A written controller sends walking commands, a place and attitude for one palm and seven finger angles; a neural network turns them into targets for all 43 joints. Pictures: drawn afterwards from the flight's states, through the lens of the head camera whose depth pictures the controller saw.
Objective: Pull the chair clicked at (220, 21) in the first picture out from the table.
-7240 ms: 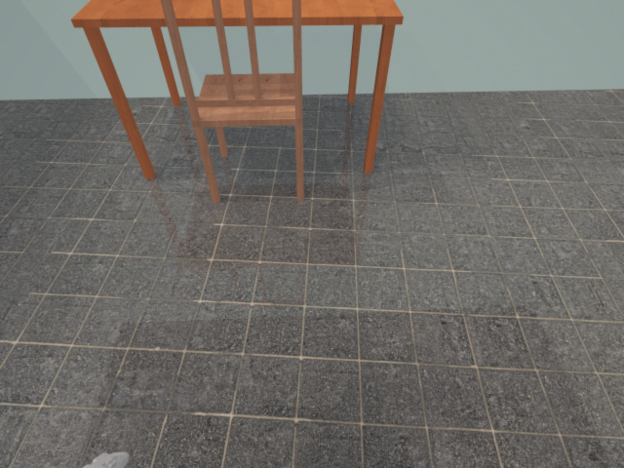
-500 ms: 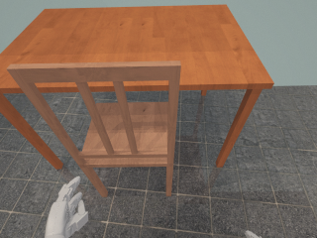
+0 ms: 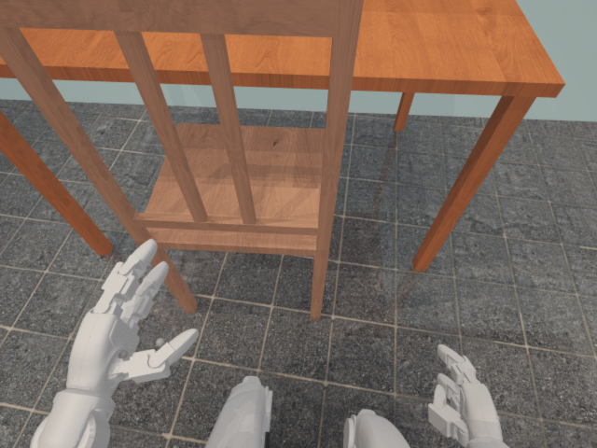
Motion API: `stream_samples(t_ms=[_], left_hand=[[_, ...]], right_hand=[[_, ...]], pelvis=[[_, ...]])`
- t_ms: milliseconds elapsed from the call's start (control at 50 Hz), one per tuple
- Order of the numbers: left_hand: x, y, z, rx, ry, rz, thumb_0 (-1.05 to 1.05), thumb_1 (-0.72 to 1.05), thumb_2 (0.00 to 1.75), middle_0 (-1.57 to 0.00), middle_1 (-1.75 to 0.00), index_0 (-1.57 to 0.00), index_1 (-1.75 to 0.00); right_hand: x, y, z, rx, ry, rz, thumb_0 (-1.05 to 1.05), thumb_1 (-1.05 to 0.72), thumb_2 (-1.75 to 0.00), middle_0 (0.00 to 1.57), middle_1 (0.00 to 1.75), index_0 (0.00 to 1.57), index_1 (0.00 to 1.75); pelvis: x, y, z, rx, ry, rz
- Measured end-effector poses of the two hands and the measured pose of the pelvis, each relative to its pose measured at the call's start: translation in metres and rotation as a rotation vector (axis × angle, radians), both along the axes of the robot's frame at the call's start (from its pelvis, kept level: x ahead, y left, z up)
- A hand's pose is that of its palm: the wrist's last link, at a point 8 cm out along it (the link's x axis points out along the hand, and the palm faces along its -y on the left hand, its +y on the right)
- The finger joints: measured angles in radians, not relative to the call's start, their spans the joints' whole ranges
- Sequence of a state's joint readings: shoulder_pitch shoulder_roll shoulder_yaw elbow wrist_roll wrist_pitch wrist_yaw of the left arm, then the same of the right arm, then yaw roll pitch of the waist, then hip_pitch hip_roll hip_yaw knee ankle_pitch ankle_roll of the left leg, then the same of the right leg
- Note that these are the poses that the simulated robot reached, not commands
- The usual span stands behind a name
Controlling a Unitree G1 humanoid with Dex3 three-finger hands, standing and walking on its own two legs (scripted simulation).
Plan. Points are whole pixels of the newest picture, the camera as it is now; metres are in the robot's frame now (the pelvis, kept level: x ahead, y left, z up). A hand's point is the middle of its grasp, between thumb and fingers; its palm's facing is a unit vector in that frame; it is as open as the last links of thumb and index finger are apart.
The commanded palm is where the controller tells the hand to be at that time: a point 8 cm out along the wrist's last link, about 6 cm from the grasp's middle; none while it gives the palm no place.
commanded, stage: raise the hand toward the chair's back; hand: left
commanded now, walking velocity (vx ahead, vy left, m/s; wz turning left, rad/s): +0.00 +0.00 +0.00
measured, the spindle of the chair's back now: (173, 149) +0.52 +0.25 +0.06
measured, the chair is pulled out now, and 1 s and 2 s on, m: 0.00 0.00 0.00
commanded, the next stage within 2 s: aim the fingers beside a spindle in 1.42 s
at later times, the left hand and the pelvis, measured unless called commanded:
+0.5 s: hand (132, 320) +0.25 +0.22 +0.06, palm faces +0.03 -1.00 -0.04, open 15.6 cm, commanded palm +0.22 +0.28 +0.07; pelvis +0.01 +0.03 +0.02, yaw -1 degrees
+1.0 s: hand (118, 299) +0.27 +0.24 +0.07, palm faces +0.02 -1.00 -0.05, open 16.9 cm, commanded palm +0.24 +0.29 +0.08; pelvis +0.02 +0.04 +0.03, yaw -1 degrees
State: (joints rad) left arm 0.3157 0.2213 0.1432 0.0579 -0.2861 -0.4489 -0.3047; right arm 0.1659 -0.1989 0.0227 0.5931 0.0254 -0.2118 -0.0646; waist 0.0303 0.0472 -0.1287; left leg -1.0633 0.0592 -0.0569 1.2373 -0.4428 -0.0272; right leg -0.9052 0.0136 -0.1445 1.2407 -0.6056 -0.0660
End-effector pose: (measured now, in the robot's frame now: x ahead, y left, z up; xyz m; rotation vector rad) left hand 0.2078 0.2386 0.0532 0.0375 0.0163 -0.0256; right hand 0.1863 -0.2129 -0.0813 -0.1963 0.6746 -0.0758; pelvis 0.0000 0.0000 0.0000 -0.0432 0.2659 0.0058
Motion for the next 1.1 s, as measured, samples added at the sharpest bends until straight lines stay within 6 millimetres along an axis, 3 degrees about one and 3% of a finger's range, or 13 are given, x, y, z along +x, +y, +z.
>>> stream_samples(t_ms=[120,220,380,540,640,800,1100], left_hand=[[0.013,0.005,0.003,-0.011,0.082,0.03,0.01,0.17,0.58,-0.13,-0.18,-0.13,-0.19],[0.013,0.015,0.01,0.007,0.037,0.066,0.01,0.06,0.53,-0.12,-0.16,-0.12,-0.17],[0.013,0.022,0.007,0.001,0.027,0.042,0.0,-0.13,0.45,-0.1,-0.13,-0.1,-0.14],[0.016,0.035,0.013,-0.001,0.008,0.059,0.0,-0.32,0.37,-0.08,-0.1,-0.08,-0.11],[0.017,0.04,0.016,0.001,0.02,0.054,0.0,-0.41,0.33,-0.07,-0.09,-0.07,-0.1],[0.024,0.048,0.021,0.015,0.023,0.056,-0.01,-0.48,0.3,-0.06,-0.08,-0.06,-0.09],[0.038,0.048,0.024,0.014,0.034,0.047,-0.01,-0.49,0.3,-0.06,-0.08,-0.06,-0.08]], right_hand=[[-0.039,-0.005,-0.001,0.009,0.094,-0.109,0.01,-0.91,-0.9,0.2,0.3,0.2,0.3],[-0.052,-0.016,0.006,-0.034,0.119,-0.137,0.01,-0.91,-0.9,0.2,0.3,0.2,0.3],[-0.034,-0.019,0.022,-0.093,0.061,-0.122,0.01,-0.91,-0.9,0.2,0.3,0.2,0.3],[-0.003,0.005,0.037,-0.074,-0.014,-0.053,0.01,-0.91,-0.9,0.2,0.3,0.2,0.3],[0.007,0.02,0.041,-0.053,-0.029,-0.019,0.01,-0.91,-0.9,0.2,0.3,0.2,0.3],[0.002,0.026,0.038,-0.043,0.003,-0.011,0.01,-0.91,-0.9,0.2,0.3,0.2,0.3],[-0.021,-0.001,0.038,-0.08,0.066,-0.08,0.01,-0.91,-0.9,0.2,0.3,0.2,0.3]], pelvis=[[0.005,0.008,0.012,0.013,0.0,-0.023],[0.008,0.016,0.017,0.013,0.005,-0.028],[0.01,0.027,0.017,0.003,0.007,-0.024],[0.011,0.034,0.02,-0.009,-0.001,-0.013],[0.013,0.036,0.022,-0.015,-0.006,-0.008],[0.015,0.038,0.025,-0.017,-0.011,-0.006],[0.021,0.034,0.03,-0.01,-0.011,-0.013]])
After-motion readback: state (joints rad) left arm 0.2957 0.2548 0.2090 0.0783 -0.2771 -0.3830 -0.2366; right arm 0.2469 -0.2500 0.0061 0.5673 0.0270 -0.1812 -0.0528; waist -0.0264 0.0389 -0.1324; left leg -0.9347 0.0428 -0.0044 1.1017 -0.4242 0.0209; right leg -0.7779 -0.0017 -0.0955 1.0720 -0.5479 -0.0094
